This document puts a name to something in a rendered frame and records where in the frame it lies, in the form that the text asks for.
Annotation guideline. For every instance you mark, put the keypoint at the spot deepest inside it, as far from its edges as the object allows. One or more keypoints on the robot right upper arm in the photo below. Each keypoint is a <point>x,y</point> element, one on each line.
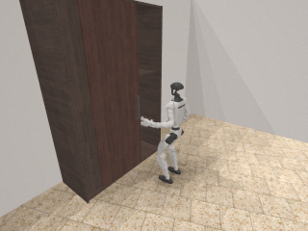
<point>187,109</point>

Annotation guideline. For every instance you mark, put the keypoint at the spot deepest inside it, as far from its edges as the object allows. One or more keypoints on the robot left thigh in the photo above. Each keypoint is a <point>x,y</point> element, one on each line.
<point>163,144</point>

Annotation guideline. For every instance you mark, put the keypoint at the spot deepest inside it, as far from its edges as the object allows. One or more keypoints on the handle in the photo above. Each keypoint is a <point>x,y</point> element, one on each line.
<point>84,126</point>
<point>138,107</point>

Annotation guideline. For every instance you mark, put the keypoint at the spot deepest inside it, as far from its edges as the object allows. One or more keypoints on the robot left forearm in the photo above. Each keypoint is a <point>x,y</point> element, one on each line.
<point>160,124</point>

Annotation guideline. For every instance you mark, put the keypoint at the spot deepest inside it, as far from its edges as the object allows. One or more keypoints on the left robot shin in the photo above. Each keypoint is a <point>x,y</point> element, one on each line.
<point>163,165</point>

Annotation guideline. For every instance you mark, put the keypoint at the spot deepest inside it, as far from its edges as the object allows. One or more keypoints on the wardrobe door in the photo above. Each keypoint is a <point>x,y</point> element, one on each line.
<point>109,31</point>
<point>69,30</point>

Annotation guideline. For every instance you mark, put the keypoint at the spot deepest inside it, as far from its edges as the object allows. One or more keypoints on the left robot hand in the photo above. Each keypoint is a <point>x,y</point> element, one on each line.
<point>145,122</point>

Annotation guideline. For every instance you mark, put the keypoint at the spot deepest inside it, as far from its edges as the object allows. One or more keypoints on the robot left upper arm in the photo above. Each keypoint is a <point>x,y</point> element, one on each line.
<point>170,114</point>

